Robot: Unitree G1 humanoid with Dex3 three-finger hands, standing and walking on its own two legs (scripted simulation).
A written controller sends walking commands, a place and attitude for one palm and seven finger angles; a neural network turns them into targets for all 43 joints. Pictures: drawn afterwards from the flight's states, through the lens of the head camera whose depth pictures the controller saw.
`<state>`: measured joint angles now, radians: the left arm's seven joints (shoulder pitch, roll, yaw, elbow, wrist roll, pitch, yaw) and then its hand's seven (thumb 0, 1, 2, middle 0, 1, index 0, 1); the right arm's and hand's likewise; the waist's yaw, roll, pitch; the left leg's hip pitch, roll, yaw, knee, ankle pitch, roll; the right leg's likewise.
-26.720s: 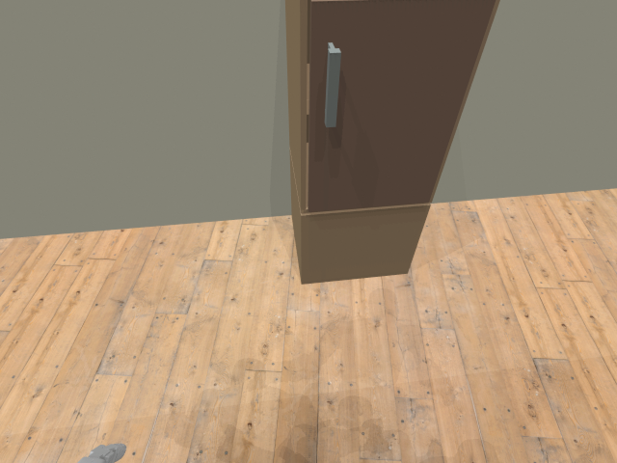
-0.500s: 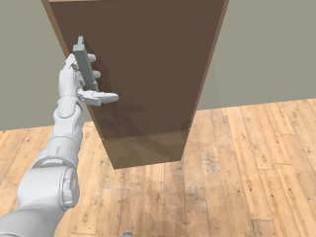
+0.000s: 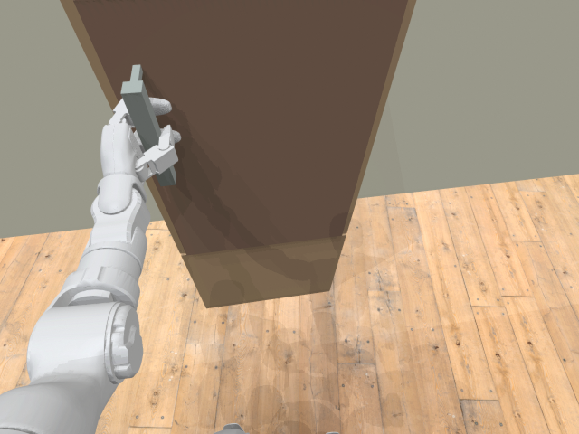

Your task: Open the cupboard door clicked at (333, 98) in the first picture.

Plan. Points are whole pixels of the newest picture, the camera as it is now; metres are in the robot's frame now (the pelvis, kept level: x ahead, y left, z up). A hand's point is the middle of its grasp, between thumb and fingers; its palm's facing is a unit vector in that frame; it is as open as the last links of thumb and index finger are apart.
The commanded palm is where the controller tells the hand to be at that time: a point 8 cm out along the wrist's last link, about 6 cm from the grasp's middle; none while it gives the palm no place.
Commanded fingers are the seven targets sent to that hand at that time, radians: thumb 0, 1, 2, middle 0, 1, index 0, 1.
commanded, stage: close the thumb around the handle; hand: left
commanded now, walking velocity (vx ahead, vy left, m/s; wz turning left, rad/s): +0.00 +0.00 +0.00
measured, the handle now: (153, 130) +0.53 +0.18 +0.11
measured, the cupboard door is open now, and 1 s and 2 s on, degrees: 0 36 36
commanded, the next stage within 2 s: pull the door open along its arc in 0.02 s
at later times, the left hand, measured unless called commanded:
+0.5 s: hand (175, 182) +0.42 +0.13 +0.12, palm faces +0.07 -1.00 +0.02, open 6.0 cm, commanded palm +0.36 +0.17 +0.12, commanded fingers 0.00 0.90 0.90 -0.40 -1.35 -0.40 -1.35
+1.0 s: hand (255, 266) +0.29 +0.03 +0.12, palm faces +0.33 -0.94 -0.05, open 6.3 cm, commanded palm +0.20 +0.05 +0.12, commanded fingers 0.00 0.90 0.90 -0.40 -1.35 -0.40 -1.35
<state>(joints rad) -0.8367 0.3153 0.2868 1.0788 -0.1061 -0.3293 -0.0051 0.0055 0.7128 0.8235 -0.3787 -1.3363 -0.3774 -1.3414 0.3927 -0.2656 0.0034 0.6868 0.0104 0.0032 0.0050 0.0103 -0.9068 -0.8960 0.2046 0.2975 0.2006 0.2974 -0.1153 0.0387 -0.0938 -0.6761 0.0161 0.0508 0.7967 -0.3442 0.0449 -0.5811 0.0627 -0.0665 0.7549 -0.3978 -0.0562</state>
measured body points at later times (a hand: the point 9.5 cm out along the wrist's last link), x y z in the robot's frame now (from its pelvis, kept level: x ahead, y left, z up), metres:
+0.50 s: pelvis +0.02 +0.00 +0.01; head +0.05 -0.01 +0.46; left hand +0.41 +0.19 +0.12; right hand +0.09 -0.26 -0.11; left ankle +0.02 +0.09 -0.71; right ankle -0.02 -0.09 -0.71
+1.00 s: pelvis +0.00 -0.03 +0.01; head -0.03 -0.05 +0.46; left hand +0.27 +0.08 +0.13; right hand +0.21 -0.21 -0.07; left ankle +0.02 +0.09 -0.71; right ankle -0.02 -0.09 -0.71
